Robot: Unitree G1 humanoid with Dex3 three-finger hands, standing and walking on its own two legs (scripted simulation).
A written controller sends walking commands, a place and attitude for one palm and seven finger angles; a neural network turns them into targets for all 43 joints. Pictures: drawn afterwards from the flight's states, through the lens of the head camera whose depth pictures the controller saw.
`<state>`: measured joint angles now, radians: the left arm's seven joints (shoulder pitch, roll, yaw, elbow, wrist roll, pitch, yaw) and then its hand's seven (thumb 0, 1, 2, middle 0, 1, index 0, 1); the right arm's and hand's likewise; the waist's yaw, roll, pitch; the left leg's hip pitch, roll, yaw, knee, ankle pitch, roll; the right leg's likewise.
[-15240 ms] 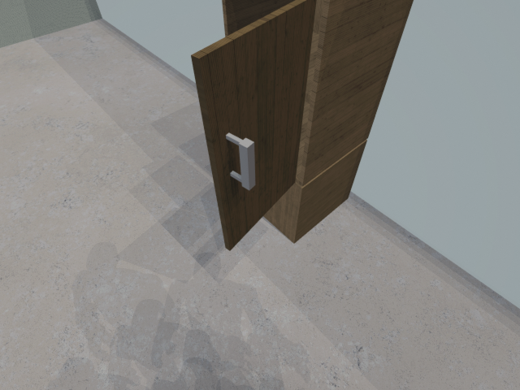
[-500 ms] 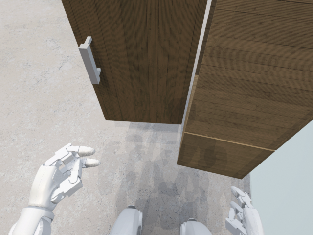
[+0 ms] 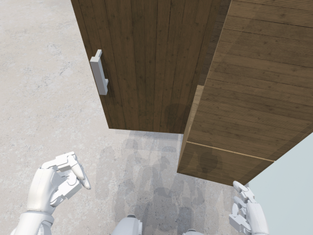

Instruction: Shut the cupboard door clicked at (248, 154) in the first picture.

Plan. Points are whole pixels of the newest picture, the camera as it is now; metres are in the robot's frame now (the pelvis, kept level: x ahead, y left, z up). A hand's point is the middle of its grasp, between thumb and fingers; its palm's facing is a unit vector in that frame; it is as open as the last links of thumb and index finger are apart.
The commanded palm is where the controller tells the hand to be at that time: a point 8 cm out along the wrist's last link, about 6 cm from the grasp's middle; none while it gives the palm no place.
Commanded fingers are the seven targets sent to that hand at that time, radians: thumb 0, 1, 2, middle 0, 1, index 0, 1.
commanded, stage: raise the hand and make a fist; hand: left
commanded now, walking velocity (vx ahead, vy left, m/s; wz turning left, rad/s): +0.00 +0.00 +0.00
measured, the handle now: (101, 72) +0.54 +0.22 +0.08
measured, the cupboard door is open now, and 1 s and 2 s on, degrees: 100 100 100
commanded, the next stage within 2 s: bring the fist close to the handle in 0.72 s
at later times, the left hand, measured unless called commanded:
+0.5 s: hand (84, 173) +0.23 +0.17 +0.08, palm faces +0.00 -1.00 -0.02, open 3.1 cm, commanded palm +0.21 +0.23 +0.08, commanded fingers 0.00 0.90 0.90 -1.30 -1.50 -1.30 -1.50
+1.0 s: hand (88, 163) +0.25 +0.17 +0.08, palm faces +0.01 -1.00 -0.03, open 3.1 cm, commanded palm +0.25 +0.22 +0.08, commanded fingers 0.00 0.90 0.90 -1.30 -1.50 -1.30 -1.50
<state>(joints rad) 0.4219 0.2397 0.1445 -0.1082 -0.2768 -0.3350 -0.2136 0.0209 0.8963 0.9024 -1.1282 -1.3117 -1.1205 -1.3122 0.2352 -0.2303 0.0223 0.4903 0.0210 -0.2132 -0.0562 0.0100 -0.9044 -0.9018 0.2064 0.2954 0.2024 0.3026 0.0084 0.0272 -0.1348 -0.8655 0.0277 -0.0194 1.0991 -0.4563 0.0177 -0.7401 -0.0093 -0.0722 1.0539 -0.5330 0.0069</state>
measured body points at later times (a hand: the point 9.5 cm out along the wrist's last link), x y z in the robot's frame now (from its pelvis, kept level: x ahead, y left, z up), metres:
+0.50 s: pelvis +0.01 -0.01 +0.01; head +0.05 -0.02 +0.46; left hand +0.23 +0.23 +0.09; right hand +0.17 -0.25 -0.06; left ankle +0.05 +0.10 -0.66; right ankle -0.01 -0.13 -0.66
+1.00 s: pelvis +0.00 -0.02 +0.01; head +0.05 -0.02 +0.46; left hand +0.25 +0.23 +0.09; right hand +0.18 -0.25 -0.07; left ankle +0.05 +0.10 -0.66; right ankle -0.01 -0.13 -0.66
